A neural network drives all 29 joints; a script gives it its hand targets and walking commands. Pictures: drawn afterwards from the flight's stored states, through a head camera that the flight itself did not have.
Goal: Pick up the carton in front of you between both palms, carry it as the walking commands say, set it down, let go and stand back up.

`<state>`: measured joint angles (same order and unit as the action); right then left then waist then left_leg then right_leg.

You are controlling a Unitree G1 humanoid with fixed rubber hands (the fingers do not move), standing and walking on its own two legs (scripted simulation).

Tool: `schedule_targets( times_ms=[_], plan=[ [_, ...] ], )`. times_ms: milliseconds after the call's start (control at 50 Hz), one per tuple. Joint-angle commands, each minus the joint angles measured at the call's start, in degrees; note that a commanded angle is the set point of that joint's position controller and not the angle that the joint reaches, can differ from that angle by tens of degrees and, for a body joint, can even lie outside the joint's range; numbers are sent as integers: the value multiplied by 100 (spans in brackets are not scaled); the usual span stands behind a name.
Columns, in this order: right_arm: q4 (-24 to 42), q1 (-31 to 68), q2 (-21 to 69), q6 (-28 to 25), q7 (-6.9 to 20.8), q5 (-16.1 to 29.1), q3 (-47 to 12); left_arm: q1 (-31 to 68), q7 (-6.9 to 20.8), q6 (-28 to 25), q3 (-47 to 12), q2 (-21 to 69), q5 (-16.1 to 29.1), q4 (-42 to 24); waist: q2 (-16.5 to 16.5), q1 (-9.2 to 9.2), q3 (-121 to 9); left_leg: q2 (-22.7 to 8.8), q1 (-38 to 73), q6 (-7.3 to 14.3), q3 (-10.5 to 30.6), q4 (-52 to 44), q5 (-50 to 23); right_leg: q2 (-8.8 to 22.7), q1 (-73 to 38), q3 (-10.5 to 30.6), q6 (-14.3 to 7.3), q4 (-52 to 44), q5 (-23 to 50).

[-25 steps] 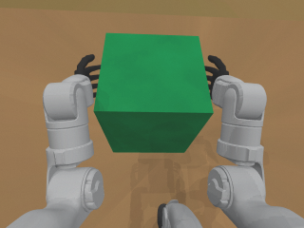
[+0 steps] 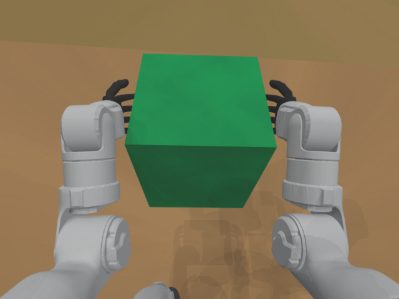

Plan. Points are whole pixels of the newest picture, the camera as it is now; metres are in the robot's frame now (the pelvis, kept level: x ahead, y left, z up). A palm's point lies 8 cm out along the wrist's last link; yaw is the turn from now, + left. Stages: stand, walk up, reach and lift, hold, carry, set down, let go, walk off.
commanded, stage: carry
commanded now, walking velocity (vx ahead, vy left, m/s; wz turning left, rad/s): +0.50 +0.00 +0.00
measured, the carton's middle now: (198, 139) +0.40 +0.01 +0.10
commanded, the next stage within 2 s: none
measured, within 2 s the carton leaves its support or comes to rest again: neither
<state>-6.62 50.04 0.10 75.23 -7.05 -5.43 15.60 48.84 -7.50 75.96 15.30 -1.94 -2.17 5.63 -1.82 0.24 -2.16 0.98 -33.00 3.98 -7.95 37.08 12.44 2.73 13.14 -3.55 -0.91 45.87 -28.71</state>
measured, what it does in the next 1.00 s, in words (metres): climbs: right foot, then left foot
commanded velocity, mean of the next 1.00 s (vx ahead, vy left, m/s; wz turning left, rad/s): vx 0.50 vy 0.00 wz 0.00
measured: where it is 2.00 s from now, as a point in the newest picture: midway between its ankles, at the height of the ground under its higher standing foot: (195, 124)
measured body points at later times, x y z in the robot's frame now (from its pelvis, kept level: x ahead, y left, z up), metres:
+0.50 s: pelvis +0.28 -0.03 +0.03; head +0.31 -0.03 +0.48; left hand +0.66 +0.14 +0.18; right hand +0.68 -0.16 +0.18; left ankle +0.16 +0.08 -0.59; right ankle +0.35 -0.10 -0.69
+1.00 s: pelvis +0.56 +0.02 +0.06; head +0.60 +0.03 +0.51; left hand +0.97 +0.15 +0.20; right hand +0.94 -0.15 +0.20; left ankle +0.60 +0.09 -0.67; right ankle +0.53 -0.10 -0.57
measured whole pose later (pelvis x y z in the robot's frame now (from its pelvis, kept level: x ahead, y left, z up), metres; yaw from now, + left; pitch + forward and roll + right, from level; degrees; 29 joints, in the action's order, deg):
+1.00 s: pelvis +0.56 +0.02 +0.06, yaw -1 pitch +5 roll -1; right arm -7.4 46.4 -0.3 75.7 -8.4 -2.9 14.1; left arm 48.4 -7.3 77.4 15.5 -1.4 -3.9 8.0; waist -0.5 -3.8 -0.3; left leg 0.6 -23.9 3.9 -6.5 32.3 17.8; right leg 0.6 36.2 -0.7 -1.8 73.0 -23.8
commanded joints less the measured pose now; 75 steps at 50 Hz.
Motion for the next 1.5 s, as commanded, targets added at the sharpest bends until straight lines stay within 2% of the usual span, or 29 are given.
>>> schedule_targets(
  times_ms=[0, 40, 80, 180, 300, 360, 380, 400, 420, 460, 480, 520, 600, 720, 780, 800, 820, 840, 900, 940, 1060, 1160, 1220, 1240, 1260, 1280, 1340, 1380, 1480],
  plan=[
    [-22, 3663, 5832, -5, 1211, 2425, -3291, 4362, 1413, -11, -3409, 6150, 2324, -176, 1623, -482, -3393, -2159, 5364, 1439, 4229, -1312, -1032, -508, 3176, 568, -47, 3581, -152],
    [542, 4373, 6273, -64, 1289, 2851, -3543, 4481, 1334, -57, -3312, 6229, 2244, -335, 510, -478, -2930, -1801, 4680, 1124, 3139, -1018, -1971, -209, 3478, 597, -172, 3481, 211],
    [1015, 4819, 6506, -101, 1310, 3146, -3697, 4366, 1207, -88, -3216, 6210, 2131, -486, 495, -363, -2927, -1628, 4321, 861, 2634, -1186, -1492, -72, 3273, 583, -169, 2886, 519],
    [1406, 4755, 6299, -70, 1283, 3245, -3731, 4072, 969, -115, -3203, 5888, 1832, -791, 767, -422, -2880, -1638, 4276, 1035, 2178, -1412, -1409, -18, 3483, 257, -36, 1760, 550],
    [760, 4171, 5922, 44, 1328, 2965, -3664, 3782, 1020, -5, -3326, 5621, 1716, -388, 1045, -406, -2424, -1255, 3774, 604, 1017, -1225, -2684, -360, 2207, -487, -154, -529, 1406],
    [250, 3942, 5970, 51, 1368, 2821, -3560, 3674, 1158, -4, -3279, 5769, 1853, 116, 841, 135, -2942, -954, 2876, 59, 200, 472, -3789, -697, -471, -924, -397, -1641, 1891],
    [175, 4032, 5971, 42, 1387, 2779, -3521, 3501, 1214, -26, -3221, 5871, 1898, 270, 342, 498, -3353, -847, 1726, -161, 225, 1551, -2107, 245, -1924, 381, -600, -1712, 1185],
    [43, 4102, 6133, 56, 1415, 2759, -3456, 3611, 1238, -109, -3139, 5778, 1860, 352, -1433, 477, -3556, 103, -200, -404, 294, 3015, 488, 1667, -3068, 3479, -1455, -2138, 1727],
    [20, 4238, 6137, 22, 1412, 2699, -3416, 3728, 1278, -130, -3179, 5928, 1976, 241, -1525, 518, -3263, 269, -1183, -311, 833, 4083, 1769, 1758, -3292, 4018, -1765, -2326, 2568],
    [164, 4289, 6203, -39, 1336, 2637, -3336, 4342, 1356, -169, -3400, 6382, 2388, -326, -272, 518, -2942, -116, -1637, -160, 984, 4472, 1505, 1501, -2862, 2901, -1572, -1873, 3585],
    [242, 4238, 6242, -61, 1267, 2575, -3293, 4691, 1378, -199, -3520, 6535, 2591, -650, -63, 450, -2851, -245, -1615, -150, 987, 4156, 1288, 1386, -2574, 2567, -1368, -1918, 3457],
    [439, 4130, 6156, -94, 1120, 2439, -3195, 5032, 1395, -222, -3659, 6709, 2850, -1059, -244, 335, -2908, -312, -1364, -162, 944, 3650, 1076, 1231, -2294, 2173, -1176, -2091, 2961],
    [735, 3891, 5840, -97, 907, 2209, -3240, 4918, 1387, -179, -3725, 6522, 2952, -1362, -405, 379, -2812, -357, -1513, -265, 663, 2668, 1030, 1250, -2197, 1720, -1347, -2297, 2935],
    [431, 3642, 5519, 52, 922, 2107, -3370, 4346, 1398, -33, -3650, 6067, 2669, -826, -683, 412, -2404, -73, -304, -195, 30, 332, 63, 891, -1742, 608, -924, -2145, 4113],
    [-75, 3560, 5608, 86, 1057, 2206, -3302, 4173, 1414, -7, -3531, 6015, 2534, -335, -501, -120, -2801, 392, 2046, 16, -550, -843, -323, 608, -1086, -181, -434, -676, 5410],
    [-231, 3475, 5661, 70, 1111, 2258, -3237, 4181, 1423, -12, -3475, 5971, 2461, -197, -133, -412, -3215, -270, 3546, 169, 302, -740, 57, 539, -87, -247, -194, 332, 4075],
    [-335, 3490, 5576, 24, 1147, 2238, -3148, 4212, 1439, 7, -3396, 6108, 2435, -52, 1398, -511, -3718, -1882, 4807, 967, 3366, -1098, 262, -183, 1578, -187, 107, 1884, 2058],
    [-346, 3517, 5765, -10, 1183, 2317, -3153, 4315, 1437, -8, -3343, 6126, 2391, -31, 1929, -561, -3449, -2092, 5184, 1353, 4510, -1580, -672, -749, 2871, 221, 99, 2931, -94],
    [471, 4509, 6345, -86, 1309, 2902, -3459, 4466, 1320, -86, -3233, 6313, 2261, -169, 468, -403, -2853, -1750, 4408, 982, 2995, -1053, -1710, -113, 3476, 592, -146, 3291, 299],
    [905, 4874, 6528, -115, 1332, 3162, -3570, 4380, 1189, -109, -3174, 6297, 2181, -355, 620, -298, -2892, -1588, 4072, 779, 2547, -1230, -1223, -39, 3254, 517, -115, 2826, 570],
    [1258, 4673, 6188, -35, 1294, 3194, -3625, 4166, 936, -91, -3253, 5921, 1907, -747, 828, -405, -2763, -1550, 4118, 990, 1951, -1491, -1301, 67, 3570, 181, 23, 1507, 902],
    [634, 4145, 5892, 62, 1318, 2919, -3550, 3875, 1033, 11, -3330, 5751, 1844, -269, 1026, -413, -2382, -1270, 3869, 625, 1076, -1325, -2534, -242, 2527, -407, -140, -396, 1546],
    [138, 3959, 5946, 57, 1354, 2780, -3444, 3784, 1171, 13, -3257, 5883, 1955, 233, 977, 42, -2705, -1019, 3265, 153, 299, 102, -4057, -745, 279, -1011, -347, -1644, 1846],
    [51, 3986, 5975, 42, 1369, 2745, -3407, 3620, 1222, -17, -3178, 5975, 1990, 420, 635, 360, -3163, -915, 2320, -87, 163, 1037, -3074, -315, -1283, -496, -455, -1601, 1703],
    [-70, 4027, 6143, 46, 1396, 2749, -3377, 3627, 1252, -74, -3075, 5885, 1948, 498, -763, 404, -3762, -365, 570, -391, 240, 2535, -957, 1344, -2845, 2425, -1138, -1751, 1271],
    [-42, 4252, 6115, 16, 1407, 2698, -3334, 3693, 1284, -137, -3072, 6003, 2011, 492, -1690, 571, -3421, 430, -906, -434, 554, 3654, 1696, 1715, -3267, 4084, -1669, -2457, 2140],
    [235, 4304, 6236, -71, 1247, 2565, -3292, 4630, 1370, -207, -3400, 6517, 2535, -486, -106, 417, -2852, -264, -1532, -161, 996, 4257, 1306, 1428, -2422, 2649, -1390, -2004, 3047],
    [478, 4190, 6180, -97, 1102, 2473, -3219, 4999, 1382, -226, -3564, 6681, 2811, -960, -230, 284, -2889, -381, -1281, -164, 964, 3723, 1037, 1244, -2067, 2166, -1153, -2174, 2549],
    [865, 3911, 5790, -78, 869, 2256, -3335, 4816, 1358, -160, -3685, 6388, 2902, -1361, -403, 359, -2798, -455, -1550, -296, 651, 2620, 841, 1245, -2042, 1618, -1357, -2386, 2647]
  ],
)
